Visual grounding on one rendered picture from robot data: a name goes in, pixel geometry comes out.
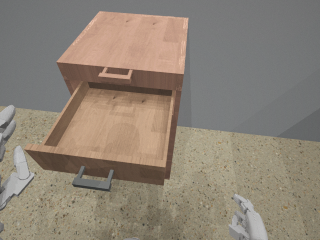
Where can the robot right hand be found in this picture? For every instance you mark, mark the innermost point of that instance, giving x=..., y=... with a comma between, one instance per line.
x=252, y=224

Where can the handle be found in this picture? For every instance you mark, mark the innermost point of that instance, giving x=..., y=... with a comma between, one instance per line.
x=114, y=78
x=80, y=182

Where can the robot left hand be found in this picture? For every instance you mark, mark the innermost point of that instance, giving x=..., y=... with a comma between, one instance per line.
x=15, y=184

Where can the drawer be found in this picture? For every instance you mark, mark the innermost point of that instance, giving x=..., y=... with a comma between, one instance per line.
x=110, y=127

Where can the cabinet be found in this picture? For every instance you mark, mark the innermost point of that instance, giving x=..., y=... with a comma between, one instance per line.
x=149, y=48

